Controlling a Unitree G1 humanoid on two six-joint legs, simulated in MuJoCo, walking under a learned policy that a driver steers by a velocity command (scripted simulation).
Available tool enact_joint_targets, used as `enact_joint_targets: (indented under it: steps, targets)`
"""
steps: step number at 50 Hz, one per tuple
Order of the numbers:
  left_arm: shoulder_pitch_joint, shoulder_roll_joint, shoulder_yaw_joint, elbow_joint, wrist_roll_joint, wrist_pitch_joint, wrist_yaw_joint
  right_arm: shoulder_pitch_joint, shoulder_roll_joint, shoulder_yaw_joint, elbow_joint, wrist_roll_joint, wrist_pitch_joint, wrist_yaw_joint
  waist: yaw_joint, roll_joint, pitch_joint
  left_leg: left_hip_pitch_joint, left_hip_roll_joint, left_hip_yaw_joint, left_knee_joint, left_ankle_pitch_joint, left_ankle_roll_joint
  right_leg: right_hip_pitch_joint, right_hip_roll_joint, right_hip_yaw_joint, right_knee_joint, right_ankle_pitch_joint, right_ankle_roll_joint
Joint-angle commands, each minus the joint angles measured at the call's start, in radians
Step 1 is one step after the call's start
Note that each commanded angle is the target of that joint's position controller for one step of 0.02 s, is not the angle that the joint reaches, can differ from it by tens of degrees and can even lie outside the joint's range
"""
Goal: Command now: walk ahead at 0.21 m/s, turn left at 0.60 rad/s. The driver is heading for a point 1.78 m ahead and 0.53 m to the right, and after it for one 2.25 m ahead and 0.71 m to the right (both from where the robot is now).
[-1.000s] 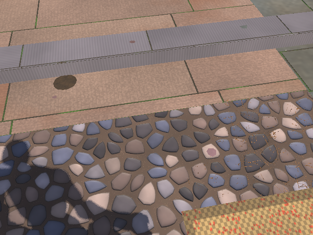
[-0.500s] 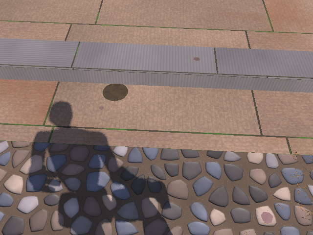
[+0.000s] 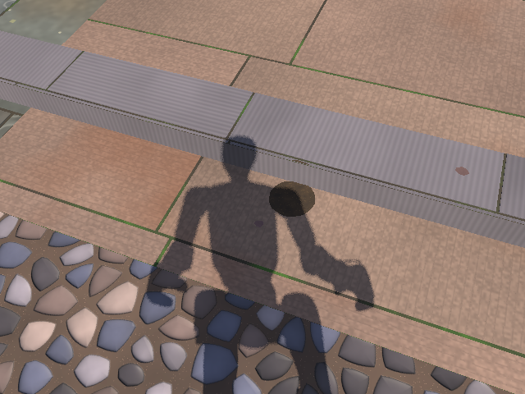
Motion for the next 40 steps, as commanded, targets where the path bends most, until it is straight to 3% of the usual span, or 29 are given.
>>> enact_joint_targets:
  steps: [1, 5, 9, 11, 12, 13, 14, 15, 16, 17, 19, 21, 24, 26, 28, 31, 32, 33, 34, 35, 36, 38, 39, 40]
  targets:
    - [-0.047, 0.170, 0.045, -0.051, -0.008, 0.003, 0.016, 0.041, -0.027, -0.007, -0.088, -0.002, 0.009, 0.004, -0.021, -0.160, -0.127, -0.040, 0.054, -0.004, -0.108, 0.107, -0.019, 0.144, -0.294, 0.139, -0.139, 0.619, -0.193]
    - [-0.070, 0.186, 0.048, -0.044, -0.020, 0.032, 0.028, -0.030, -0.028, -0.005, -0.116, -0.006, 0.008, 0.028, 0.000, -0.147, -0.137, 0.049, 0.049, 0.041, -0.301, 0.280, 0.000, 0.151, -0.277, 0.018, -0.143, 0.534, -0.166]
    - [-0.019, 0.214, 0.054, -0.013, -0.040, 0.050, 0.018, -0.114, -0.032, -0.008, -0.162, -0.013, 0.011, 0.048, 0.028, -0.140, -0.111, 0.106, 0.016, 0.066, -0.446, 0.220, 0.036, 0.188, -0.295, 0.020, -0.081, 0.493, -0.155]
    - [-0.031, 0.219, 0.050, -0.001, -0.056, 0.055, 0.011, -0.091, -0.031, -0.010, -0.158, -0.018, 0.007, 0.049, -0.004, -0.134, -0.116, 0.177, -0.014, 0.074, -0.583, 0.225, 0.068, 0.206, -0.291, 0.038, 0.000, 0.495, -0.134]
    - [-0.031, 0.197, 0.040, 0.009, -0.061, 0.054, 0.007, -0.045, -0.040, -0.014, -0.138, -0.024, 0.000, 0.044, -0.034, -0.115, -0.137, 0.300, -0.035, 0.081, -0.708, 0.351, 0.094, 0.172, -0.256, 0.025, 0.076, 0.464, -0.100]
    - [0.016, 0.148, 0.020, 0.024, -0.042, 0.044, -0.001, 0.004, -0.100, -0.028, -0.124, -0.035, -0.005, 0.030, -0.041, -0.036, -0.200, 0.495, 0.044, -0.002, -0.745, 0.687, 0.128, 0.086, -0.191, -0.009, 0.183, 0.340, -0.035]
    - [0.062, 0.066, -0.018, 0.006, 0.010, 0.029, -0.019, 0.033, -0.155, -0.024, -0.138, -0.072, -0.005, 0.011, -0.013, 0.147, -0.319, 0.769, 0.304, -0.254, -0.645, 1.150, 0.249, -0.137, -0.104, -0.029, 0.373, -0.155, 0.047]
    - [0.083, 0.060, -0.028, 0.024, -0.005, 0.042, -0.027, 0.013, -0.050, 0.012, -0.127, -0.071, -0.009, 0.012, -0.023, 0.172, -0.409, 0.725, 0.400, -0.337, -0.662, 1.074, 0.380, -0.166, -0.099, 0.098, 0.480, -0.550, 0.089]
    - [0.023, 0.145, -0.004, 0.021, -0.036, 0.057, -0.027, -0.015, -0.028, 0.020, -0.115, -0.061, -0.015, 0.023, -0.042, 0.094, -0.346, 0.644, 0.345, -0.270, -0.694, 0.951, 0.365, -0.176, -0.108, 0.138, 0.539, -0.567, 0.101]
    - [-0.009, 0.153, 0.003, 0.013, -0.047, 0.068, -0.018, -0.056, -0.048, 0.015, -0.100, -0.056, -0.021, 0.025, -0.029, 0.086, -0.270, 0.596, 0.296, -0.205, -0.711, 0.859, 0.318, -0.220, -0.107, 0.136, 0.556, -0.543, 0.106]
    - [0.021, 0.176, 0.019, 0.037, -0.033, 0.100, 0.012, -0.138, -0.096, -0.001, -0.090, -0.047, -0.026, 0.018, 0.004, 0.086, -0.192, 0.443, 0.264, -0.120, -0.761, 0.741, 0.275, -0.175, -0.103, 0.131, 0.566, -0.425, 0.129]
    - [0.071, 0.170, 0.027, 0.049, -0.036, 0.122, 0.027, -0.170, -0.111, -0.011, -0.080, -0.048, -0.021, 0.004, 0.027, 0.098, -0.167, 0.355, 0.250, -0.053, -0.789, 0.680, 0.277, -0.135, -0.073, 0.090, 0.625, -0.358, 0.147]
    - [0.050, 0.131, 0.027, 0.028, -0.038, 0.140, 0.039, -0.189, -0.078, -0.009, -0.057, -0.045, -0.014, -0.013, 0.015, 0.092, -0.147, 0.333, 0.251, 0.004, -0.812, 0.511, 0.273, -0.145, -0.083, 0.076, 0.597, -0.302, 0.135]
    - [0.011, 0.111, 0.022, 0.001, -0.033, 0.142, 0.034, -0.188, -0.072, -0.012, -0.038, -0.046, -0.009, -0.021, -0.002, 0.097, -0.140, 0.344, 0.265, 0.016, -0.814, 0.441, 0.274, -0.141, -0.094, 0.066, 0.526, -0.277, 0.118]
    - [0.005, 0.117, 0.024, -0.018, -0.031, 0.141, 0.023, -0.187, -0.081, -0.017, -0.023, -0.043, -0.003, -0.025, -0.006, 0.101, -0.153, 0.368, 0.287, 0.014, -0.801, 0.436, 0.273, -0.114, -0.091, 0.049, 0.461, -0.260, 0.100]
    - [0.078, 0.123, 0.032, -0.012, -0.028, 0.138, 0.001, -0.223, -0.098, -0.024, -0.006, -0.013, 0.006, -0.028, 0.042, 0.099, -0.165, 0.360, 0.288, 0.049, -0.722, 0.425, 0.215, -0.001, -0.064, 0.003, 0.264, -0.149, 0.047]
    - [0.120, 0.130, 0.038, 0.003, -0.020, 0.137, -0.004, -0.218, -0.086, -0.023, 0.007, 0.001, 0.010, -0.028, 0.058, 0.067, -0.153, 0.329, 0.253, 0.088, -0.652, 0.345, 0.164, 0.055, -0.038, 0.000, 0.147, -0.070, 0.014]
    - [0.129, 0.184, 0.054, -0.002, -0.011, 0.134, 0.001, -0.154, -0.052, -0.020, 0.032, -0.004, 0.015, -0.025, 0.036, -0.094, -0.108, 0.220, 0.169, 0.176, -0.471, 0.183, 0.071, 0.109, -0.101, 0.151, 0.009, 0.116, -0.040]
    - [0.117, 0.306, 0.077, -0.039, -0.010, 0.128, 0.020, -0.166, -0.005, -0.005, -0.005, -0.047, 0.017, -0.022, 0.002, -0.393, -0.057, -0.072, 0.007, 0.222, -0.178, -0.230, -0.041, 0.188, -0.355, 0.538, -0.051, 0.440, -0.187]
    - [0.143, 0.320, 0.073, -0.054, 0.035, 0.105, 0.007, -0.287, -0.032, -0.013, -0.041, -0.037, 0.011, -0.029, 0.078, -0.324, -0.105, -0.103, -0.052, 0.045, -0.002, -0.310, -0.029, 0.108, -0.418, 0.644, -0.117, 0.399, -0.319]
    - [0.099, 0.298, 0.069, -0.062, 0.037, 0.083, 0.003, -0.284, -0.061, -0.023, -0.032, -0.018, 0.011, -0.032, 0.049, -0.236, -0.088, -0.120, -0.029, -0.003, 0.060, -0.223, -0.010, 0.107, -0.368, 0.559, -0.119, 0.300, -0.287]
    - [0.001, 0.227, 0.054, -0.081, -0.016, 0.075, 0.017, -0.234, -0.085, -0.039, 0.013, -0.026, 0.013, -0.043, 0.002, -0.162, -0.077, -0.137, 0.001, -0.022, 0.037, -0.053, -0.002, 0.125, -0.277, 0.444, -0.094, 0.201, -0.180]
    - [-0.015, 0.203, 0.045, -0.088, -0.028, 0.078, 0.026, -0.218, -0.087, -0.042, 0.021, -0.033, 0.013, -0.045, -0.009, -0.165, -0.088, -0.111, -0.002, -0.023, 0.041, -0.002, -0.010, 0.119, -0.254, 0.415, -0.089, 0.235, -0.165]
    - [-0.001, 0.189, 0.039, -0.091, -0.027, 0.081, 0.032, -0.207, -0.077, -0.042, 0.026, -0.031, 0.010, -0.043, -0.011, -0.166, -0.110, -0.089, -0.015, -0.021, 0.052, 0.035, -0.017, 0.129, -0.239, 0.401, -0.084, 0.273, -0.163]
Keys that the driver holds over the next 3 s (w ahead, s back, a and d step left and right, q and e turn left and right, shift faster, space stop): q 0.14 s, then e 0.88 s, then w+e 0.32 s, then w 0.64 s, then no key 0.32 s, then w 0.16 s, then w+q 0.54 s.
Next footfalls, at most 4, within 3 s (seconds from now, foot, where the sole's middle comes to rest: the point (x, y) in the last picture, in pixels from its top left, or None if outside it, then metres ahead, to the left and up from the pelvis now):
0.26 left None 0.18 0.15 -0.78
0.66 right None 0.13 -0.10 -0.78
1.18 left None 0.22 0.11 -0.78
1.62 right None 0.33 -0.29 -0.78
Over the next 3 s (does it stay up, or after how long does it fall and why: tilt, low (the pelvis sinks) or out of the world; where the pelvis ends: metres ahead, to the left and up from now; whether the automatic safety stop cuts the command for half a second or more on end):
stays up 0.75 -0.36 -0.02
